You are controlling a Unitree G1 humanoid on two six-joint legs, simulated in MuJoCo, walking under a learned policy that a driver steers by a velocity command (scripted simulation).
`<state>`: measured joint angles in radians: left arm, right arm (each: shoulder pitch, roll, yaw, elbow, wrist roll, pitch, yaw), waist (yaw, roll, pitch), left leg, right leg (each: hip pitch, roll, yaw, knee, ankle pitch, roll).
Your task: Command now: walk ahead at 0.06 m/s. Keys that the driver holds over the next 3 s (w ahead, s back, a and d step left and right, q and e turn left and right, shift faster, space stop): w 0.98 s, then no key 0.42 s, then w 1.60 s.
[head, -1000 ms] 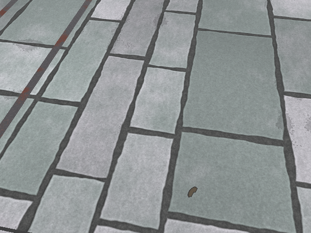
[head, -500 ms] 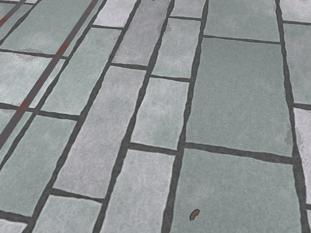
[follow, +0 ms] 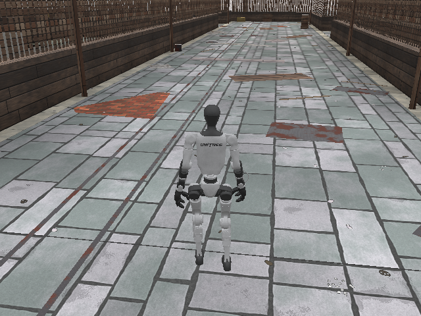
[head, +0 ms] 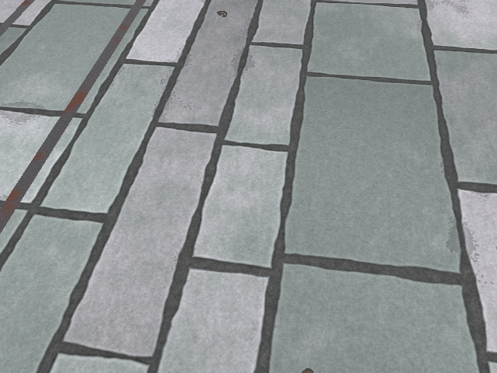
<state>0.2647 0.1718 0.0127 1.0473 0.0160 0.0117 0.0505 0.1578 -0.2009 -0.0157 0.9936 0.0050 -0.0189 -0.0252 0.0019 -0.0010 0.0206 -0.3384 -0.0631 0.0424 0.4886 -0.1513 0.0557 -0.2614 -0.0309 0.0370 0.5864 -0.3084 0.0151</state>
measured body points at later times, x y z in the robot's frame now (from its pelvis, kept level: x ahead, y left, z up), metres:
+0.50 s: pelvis +0.14 +0.04 +0.01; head +0.15 +0.06 +0.46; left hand +0.20 +0.31 -0.13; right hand +0.16 -0.21 -0.13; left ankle +0.10 +0.13 -0.73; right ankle +0.12 -0.11 -0.64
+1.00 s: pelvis +0.41 -0.02 +0.01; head +0.43 -0.02 +0.46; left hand +0.49 +0.24 -0.12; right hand +0.48 -0.28 -0.13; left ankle +0.37 +0.14 -0.64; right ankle +0.47 -0.09 -0.73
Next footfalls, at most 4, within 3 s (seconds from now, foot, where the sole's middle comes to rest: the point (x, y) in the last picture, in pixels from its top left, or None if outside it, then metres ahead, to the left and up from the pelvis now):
0.32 left None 0.14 0.13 -0.77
0.82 right None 0.51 -0.09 -0.77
1.30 left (222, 307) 0.70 0.13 -0.77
1.68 right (305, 326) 0.64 -0.11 -0.77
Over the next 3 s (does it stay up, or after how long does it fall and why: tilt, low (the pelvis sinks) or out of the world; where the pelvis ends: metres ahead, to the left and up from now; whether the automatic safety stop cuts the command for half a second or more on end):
stays up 1.25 0.01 0.02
